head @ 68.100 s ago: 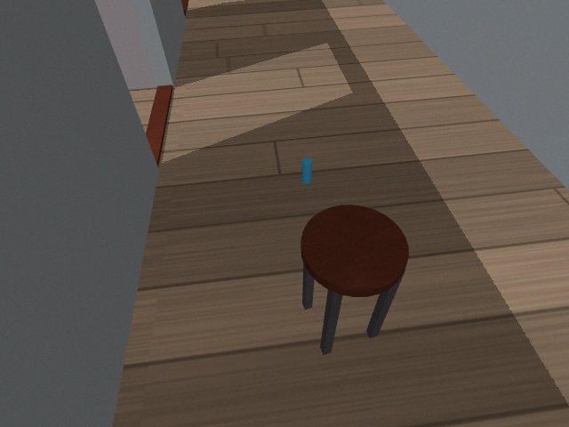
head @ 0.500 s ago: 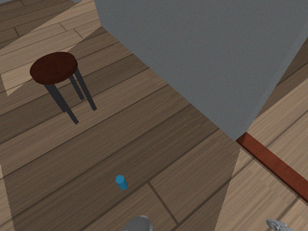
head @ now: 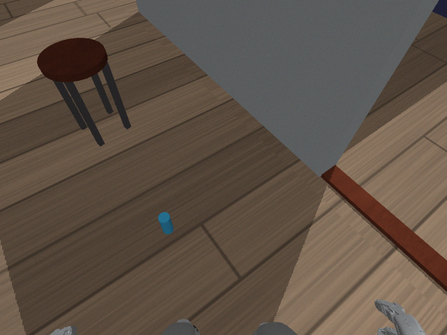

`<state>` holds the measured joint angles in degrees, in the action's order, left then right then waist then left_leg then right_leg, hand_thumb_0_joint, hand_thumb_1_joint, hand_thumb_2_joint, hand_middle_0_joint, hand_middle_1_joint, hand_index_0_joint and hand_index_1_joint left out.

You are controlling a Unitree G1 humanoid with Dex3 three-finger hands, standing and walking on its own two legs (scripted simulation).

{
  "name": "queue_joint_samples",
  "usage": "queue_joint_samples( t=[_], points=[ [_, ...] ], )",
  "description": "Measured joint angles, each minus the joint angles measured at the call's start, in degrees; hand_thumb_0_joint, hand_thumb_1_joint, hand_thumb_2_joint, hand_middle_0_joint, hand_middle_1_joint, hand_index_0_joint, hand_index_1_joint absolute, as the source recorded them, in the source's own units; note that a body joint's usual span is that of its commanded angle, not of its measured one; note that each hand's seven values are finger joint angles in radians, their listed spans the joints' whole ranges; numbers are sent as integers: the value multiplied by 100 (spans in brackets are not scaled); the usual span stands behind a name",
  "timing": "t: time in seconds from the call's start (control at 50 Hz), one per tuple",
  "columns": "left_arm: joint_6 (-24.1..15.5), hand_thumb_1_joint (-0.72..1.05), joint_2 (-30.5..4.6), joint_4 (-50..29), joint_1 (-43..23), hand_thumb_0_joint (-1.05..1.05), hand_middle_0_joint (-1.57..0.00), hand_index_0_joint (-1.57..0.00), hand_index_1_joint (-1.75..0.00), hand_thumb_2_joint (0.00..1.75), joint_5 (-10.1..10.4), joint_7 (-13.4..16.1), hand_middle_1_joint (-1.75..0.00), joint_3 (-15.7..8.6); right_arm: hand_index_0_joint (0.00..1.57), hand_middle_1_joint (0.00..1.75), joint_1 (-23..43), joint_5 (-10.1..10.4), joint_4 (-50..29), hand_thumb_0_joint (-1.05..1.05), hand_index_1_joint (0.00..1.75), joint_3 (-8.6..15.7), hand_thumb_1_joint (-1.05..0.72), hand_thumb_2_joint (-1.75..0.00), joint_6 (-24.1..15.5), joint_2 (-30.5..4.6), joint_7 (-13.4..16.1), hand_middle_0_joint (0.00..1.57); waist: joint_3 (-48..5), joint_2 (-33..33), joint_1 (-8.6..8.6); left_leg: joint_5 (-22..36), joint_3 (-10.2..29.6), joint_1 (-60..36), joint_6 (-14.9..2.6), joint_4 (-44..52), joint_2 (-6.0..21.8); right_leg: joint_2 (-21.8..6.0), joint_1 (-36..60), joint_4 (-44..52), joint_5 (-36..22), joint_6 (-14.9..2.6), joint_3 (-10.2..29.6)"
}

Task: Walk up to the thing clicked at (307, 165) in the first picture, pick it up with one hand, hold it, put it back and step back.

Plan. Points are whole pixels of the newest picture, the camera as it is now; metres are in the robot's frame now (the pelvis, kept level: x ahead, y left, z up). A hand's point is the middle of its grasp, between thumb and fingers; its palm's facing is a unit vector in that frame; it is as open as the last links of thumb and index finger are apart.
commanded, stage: step back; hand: left
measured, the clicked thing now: (166, 223) +0.61 +0.25 -0.69
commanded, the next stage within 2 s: stand in 1.94 s
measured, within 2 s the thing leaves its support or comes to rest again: neither
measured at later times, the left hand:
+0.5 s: hand out of the picture -0.06 +0.25 -0.15, palm faces +0.07 -0.92 -0.38, open 7.4 cm
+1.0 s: hand out of the picture -0.31 +0.21 -0.13, palm faces +0.05 -0.90 -0.43, open 7.4 cm
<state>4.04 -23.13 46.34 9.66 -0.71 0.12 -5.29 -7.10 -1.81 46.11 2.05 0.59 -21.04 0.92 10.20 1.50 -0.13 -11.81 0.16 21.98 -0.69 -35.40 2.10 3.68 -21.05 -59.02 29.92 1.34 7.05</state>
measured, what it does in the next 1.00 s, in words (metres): walks backwards: right foot, then left foot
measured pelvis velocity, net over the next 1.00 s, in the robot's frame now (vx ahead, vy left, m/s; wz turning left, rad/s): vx -0.34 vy -0.07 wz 0.02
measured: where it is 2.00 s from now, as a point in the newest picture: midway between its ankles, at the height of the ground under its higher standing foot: outside the picture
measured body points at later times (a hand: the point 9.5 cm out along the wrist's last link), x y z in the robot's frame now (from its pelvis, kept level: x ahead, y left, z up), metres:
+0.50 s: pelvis -0.17 -0.02 +0.00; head -0.12 +0.00 +0.44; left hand -0.07 +0.30 -0.12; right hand -0.07 -0.33 -0.12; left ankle -0.15 +0.08 -0.72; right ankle -0.11 -0.15 -0.68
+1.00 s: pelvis -0.34 -0.07 +0.00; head -0.32 -0.10 +0.45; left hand -0.31 +0.25 -0.10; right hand -0.25 -0.40 -0.13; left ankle -0.31 +0.07 -0.67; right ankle -0.32 -0.18 -0.72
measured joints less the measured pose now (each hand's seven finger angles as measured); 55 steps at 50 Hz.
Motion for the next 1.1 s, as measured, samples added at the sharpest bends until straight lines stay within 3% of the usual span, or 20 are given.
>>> queue_joint_samples(
  t=[0.06,0.1,0.16,0.2,0.26,0.36,0.4,0.44,0.5,0.54,0.6,0.7,0.78,0.8,0.82,0.86,0.9,0.96,1.04,1.1],
  points=[
    [-63,90,13,98,87,0,-20,-20,-30,89,-8,-41,-30,6,20,30,109,7,-82,1,30,9,-90,-90,53,-104,-17,20,-14,-92,-44,80,-55,304,121,-232,109,-248,564,1503,-465,-92,-262],
    [-122,90,152,224,101,0,-20,-20,-30,89,-73,-50,-30,7,20,30,180,54,-44,1,30,56,-90,-90,124,-246,-18,20,25,-422,-5,64,143,524,132,-498,269,-107,759,2013,-625,-107,-476],
    [-95,90,244,213,257,0,-20,-20,-30,89,-124,-115,-30,97,20,30,88,116,131,1,30,133,-90,-90,253,-246,51,20,-92,-373,-86,-1298,579,861,107,-1662,-307,-240,517,1835,-743,-189,-445],
    [-79,90,308,220,311,0,-20,-20,-30,89,-140,-91,-30,128,20,30,-54,160,196,1,30,139,-90,-90,247,-277,51,20,-158,-320,-123,-1448,738,952,79,-2498,-680,-368,457,1969,-929,-189,-409],
    [-75,90,335,151,276,0,-20,-20,-30,89,-175,-43,-30,124,20,30,-287,167,255,1,30,120,-90,-90,179,-303,55,20,-204,-294,-107,-1520,689,755,120,-2890,-852,-471,332,2127,-1171,-181,-465],
    [-131,90,231,-163,16,0,-20,-20,-30,89,-158,56,-30,127,20,30,-496,108,371,1,30,92,-90,-90,188,-218,43,20,-98,-229,-54,-1743,348,-107,139,-1641,-609,-561,27,2060,-1412,-139,-722],
    [-102,90,146,-262,-122,0,-20,-20,-30,89,-107,64,-30,145,20,30,-531,83,380,1,30,87,-90,-90,150,-162,10,20,-49,-151,-8,-1200,156,-570,72,-553,-481,-626,-176,1851,-1427,-96,-819],
    [-43,90,44,-256,-302,0,-20,-20,-30,89,-58,75,-30,126,20,30,-446,26,441,1,30,84,-90,-90,125,-5,-12,20,126,169,-69,-807,-18,-638,-81,-322,-641,-727,-352,1534,-1320,-120,-587],
    [56,90,73,-112,-347,0,-20,-20,-30,89,-20,117,-30,119,20,30,-373,-7,417,1,30,10,-90,-90,117,54,-92,20,91,96,24,-625,52,-460,-152,-338,-470,-84,-674,178,-94,-220,-76],
    [71,90,61,-46,-305,0,-20,-20,-30,89,19,115,-30,110,20,30,-313,-25,394,1,30,-21,-90,-90,108,93,-68,20,16,102,30,-399,43,-409,-139,-138,-368,194,-791,-687,-25,-249,119],
    [31,90,52,6,-166,0,-20,-20,-30,89,8,79,-30,79,20,30,-178,-24,308,1,30,-2,-90,-90,96,94,-36,20,-69,78,-12,-112,-16,-276,-128,68,-209,281,-678,-1221,-100,-136,149],
    [14,90,18,163,63,0,-20,-20,-30,89,-26,10,-30,78,20,30,94,-26,66,1,30,27,-90,-90,78,14,-34,20,-78,13,-70,247,-154,37,-77,129,28,-33,63,-66,-45,23,-55],
    [-98,90,35,390,230,0,-20,-20,-30,89,-30,-72,-30,90,20,30,232,-28,6,1,30,46,-90,-90,169,-159,-83,20,-186,-122,-131,420,-234,437,37,-76,204,-299,861,1895,-368,-172,-435],
    [-132,90,118,498,235,0,-20,-20,-30,89,-65,-75,-30,73,20,30,265,-18,43,1,30,80,-90,-90,204,-239,-83,20,-150,-322,-97,309,-97,535,36,-224,295,-185,908,2024,-541,-185,-547],
    [-136,90,179,555,280,0,-20,-20,-30,89,-115,-91,-30,73,20,30,235,-1,100,0,30,122,-90,-90,240,-267,-61,20,-165,-429,-60,-194,126,638,33,-418,216,-143,870,1981,-603,-194,-634],
    [-126,90,199,576,469,0,-20,-20,-30,89,-174,-111,-30,96,20,30,50,21,241,1,30,161,-90,-90,311,-227,-19,20,-348,-299,-194,-1103,463,861,120,-1180,-229,-279,683,1864,-645,-283,-548],
    [-136,90,240,624,597,0,-20,-20,-30,89,-188,-85,-30,110,20,30,-150,56,349,1,30,163,-90,-90,308,-260,-24,20,-444,-261,-240,-1163,705,993,145,-2038,-582,-401,648,1992,-804,-282,-527],
    [-200,90,275,657,664,0,-20,-20,-30,89,-215,-72,-30,85,20,30,-471,62,501,1,30,185,-90,-90,238,-333,-64,20,-530,-339,-225,-1041,726,870,211,-2634,-709,-479,627,2199,-1013,-268,-628],
    [-330,90,187,604,640,0,-20,-21,-30,89,-241,-79,-30,38,20,30,-848,4,793,1,30,188,-90,-90,225,-322,-164,20,-648,-373,-197,-1312,451,129,270,-1735,-450,-550,567,2246,-1065,-305,-843],
    [-358,90,72,575,554,0,-20,-20,-30,89,-206,-99,-30,31,20,30,-988,-17,1005,1,30,177,-90,-90,167,-256,-229,20,-702,-311,-159,-1504,211,-568,185,-448,-273,-648,487,2144,-1057,-262,-1005]
  ],
)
